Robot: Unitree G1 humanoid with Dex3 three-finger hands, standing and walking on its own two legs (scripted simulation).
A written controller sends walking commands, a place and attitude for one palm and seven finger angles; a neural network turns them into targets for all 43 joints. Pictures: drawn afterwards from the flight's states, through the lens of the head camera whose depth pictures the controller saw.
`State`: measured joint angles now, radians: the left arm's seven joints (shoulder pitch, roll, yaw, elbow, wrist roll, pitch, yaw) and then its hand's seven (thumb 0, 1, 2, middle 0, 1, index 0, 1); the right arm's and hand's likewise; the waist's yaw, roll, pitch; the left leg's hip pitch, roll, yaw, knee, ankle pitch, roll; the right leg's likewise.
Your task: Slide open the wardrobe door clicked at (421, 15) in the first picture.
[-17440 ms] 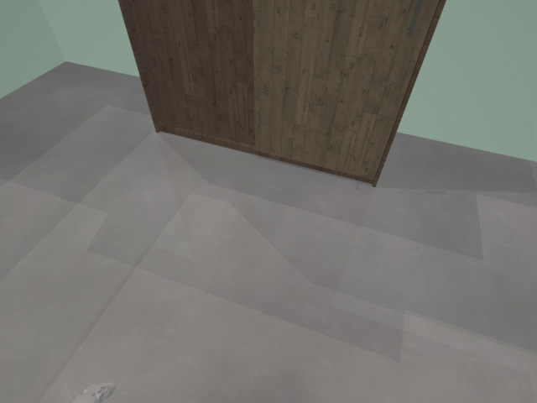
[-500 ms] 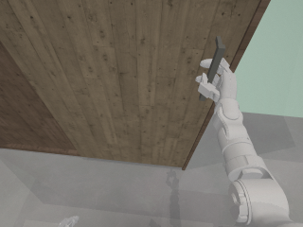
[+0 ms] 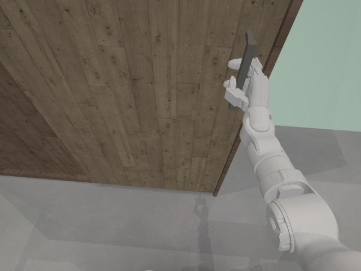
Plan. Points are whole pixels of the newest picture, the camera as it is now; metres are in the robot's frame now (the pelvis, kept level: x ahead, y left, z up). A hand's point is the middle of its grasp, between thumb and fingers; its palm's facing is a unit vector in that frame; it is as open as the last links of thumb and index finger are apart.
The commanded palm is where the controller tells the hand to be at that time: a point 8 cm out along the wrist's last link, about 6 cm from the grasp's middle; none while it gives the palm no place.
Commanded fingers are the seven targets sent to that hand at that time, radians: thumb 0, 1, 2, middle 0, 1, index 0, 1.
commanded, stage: tug the door sideways, standing still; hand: right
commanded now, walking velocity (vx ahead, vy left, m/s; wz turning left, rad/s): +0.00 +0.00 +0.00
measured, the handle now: (239, 74) +0.54 -0.07 +0.14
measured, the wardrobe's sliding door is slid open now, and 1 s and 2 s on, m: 0.00 0.01 0.24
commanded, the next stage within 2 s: step sideways, sliding the door along in 0.18 s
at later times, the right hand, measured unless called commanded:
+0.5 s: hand (229, 91) +0.48 -0.05 +0.14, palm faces -0.06 +0.99 -0.09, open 5.6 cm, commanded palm +0.46 -0.08 +0.14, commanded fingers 0.00 -0.90 -0.90 0.45 1.40 0.45 1.40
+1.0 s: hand (220, 90) +0.48 -0.03 +0.13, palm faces +0.13 +0.98 -0.12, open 6.0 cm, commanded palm +0.46 +0.00 +0.14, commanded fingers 0.00 -0.90 -0.90 0.45 1.40 0.45 1.40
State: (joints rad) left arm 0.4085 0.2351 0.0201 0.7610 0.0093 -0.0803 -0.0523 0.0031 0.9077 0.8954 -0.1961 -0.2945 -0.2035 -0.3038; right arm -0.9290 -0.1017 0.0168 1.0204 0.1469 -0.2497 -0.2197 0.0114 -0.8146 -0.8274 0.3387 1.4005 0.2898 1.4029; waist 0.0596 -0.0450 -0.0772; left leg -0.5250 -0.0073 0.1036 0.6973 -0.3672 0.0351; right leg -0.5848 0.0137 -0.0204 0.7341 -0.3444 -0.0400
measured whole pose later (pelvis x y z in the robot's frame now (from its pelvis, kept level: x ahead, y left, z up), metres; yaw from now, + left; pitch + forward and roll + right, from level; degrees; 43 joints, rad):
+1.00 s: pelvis +0.02 +0.13 +0.01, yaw -2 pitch +0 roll +0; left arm 0.16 0.27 0.05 0.71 -0.03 -0.07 0.05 0.00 0.91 0.90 -0.19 -0.29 -0.20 -0.30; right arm -0.86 -0.22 0.02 0.70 0.16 -0.13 -0.11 0.01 -0.83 -0.87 0.34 1.38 0.15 1.40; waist -0.09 -0.06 0.26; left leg -0.52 -0.02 0.00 1.06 -0.48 0.02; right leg -0.26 -0.15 -0.01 0.62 -0.34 0.09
